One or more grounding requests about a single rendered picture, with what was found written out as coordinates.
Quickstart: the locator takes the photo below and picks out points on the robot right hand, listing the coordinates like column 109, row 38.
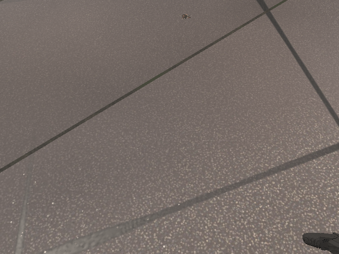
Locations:
column 325, row 241

